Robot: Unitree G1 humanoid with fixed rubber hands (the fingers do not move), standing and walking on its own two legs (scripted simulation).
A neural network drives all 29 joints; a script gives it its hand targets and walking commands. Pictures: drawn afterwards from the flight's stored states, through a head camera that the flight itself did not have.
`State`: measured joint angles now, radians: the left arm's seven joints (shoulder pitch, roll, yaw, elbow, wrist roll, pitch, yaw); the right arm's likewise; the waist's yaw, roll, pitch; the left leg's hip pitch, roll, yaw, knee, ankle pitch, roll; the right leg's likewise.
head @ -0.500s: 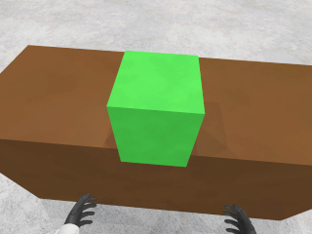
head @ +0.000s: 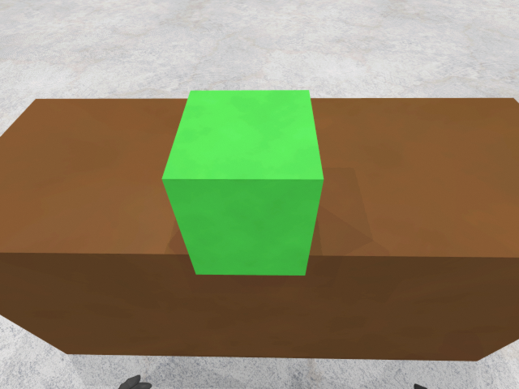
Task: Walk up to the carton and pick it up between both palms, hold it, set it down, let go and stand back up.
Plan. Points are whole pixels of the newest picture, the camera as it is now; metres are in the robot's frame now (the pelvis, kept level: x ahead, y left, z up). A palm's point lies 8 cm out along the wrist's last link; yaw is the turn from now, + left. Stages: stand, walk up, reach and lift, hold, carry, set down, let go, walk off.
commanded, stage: stand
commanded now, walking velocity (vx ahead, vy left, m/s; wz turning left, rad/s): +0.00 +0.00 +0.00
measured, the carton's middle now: (249, 186) +0.43 +0.05 +0.08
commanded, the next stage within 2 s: none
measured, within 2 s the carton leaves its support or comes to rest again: neither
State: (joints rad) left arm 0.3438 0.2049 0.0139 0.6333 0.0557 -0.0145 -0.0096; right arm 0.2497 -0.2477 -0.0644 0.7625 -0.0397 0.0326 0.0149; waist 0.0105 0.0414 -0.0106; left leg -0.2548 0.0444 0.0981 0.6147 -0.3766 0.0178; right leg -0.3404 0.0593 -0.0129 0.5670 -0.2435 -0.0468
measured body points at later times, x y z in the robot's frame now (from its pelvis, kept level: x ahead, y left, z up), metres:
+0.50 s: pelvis +0.00 +0.02 +0.00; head -0.01 +0.01 +0.45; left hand +0.08 +0.24 -0.12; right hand -0.02 -0.23 -0.15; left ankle -0.03 +0.10 -0.73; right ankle +0.03 -0.09 -0.73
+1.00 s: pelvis +0.00 +0.02 +0.00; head +0.00 +0.01 +0.45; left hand +0.06 +0.24 -0.14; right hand -0.04 -0.22 -0.16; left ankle -0.03 +0.10 -0.73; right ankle +0.03 -0.09 -0.73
